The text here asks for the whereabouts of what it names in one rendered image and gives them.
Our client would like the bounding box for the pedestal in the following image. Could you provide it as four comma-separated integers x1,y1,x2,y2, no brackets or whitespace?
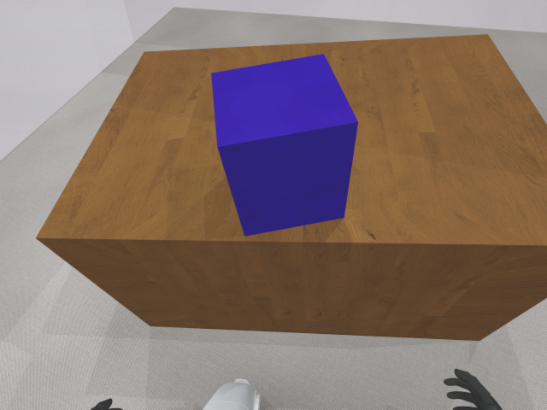
36,34,547,341

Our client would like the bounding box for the robot right hand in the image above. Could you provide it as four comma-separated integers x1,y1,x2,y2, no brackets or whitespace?
444,369,502,410

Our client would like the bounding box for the left robot thigh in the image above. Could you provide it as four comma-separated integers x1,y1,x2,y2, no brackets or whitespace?
203,383,261,410

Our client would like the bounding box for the carton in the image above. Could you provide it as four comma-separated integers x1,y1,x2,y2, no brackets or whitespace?
211,54,358,236

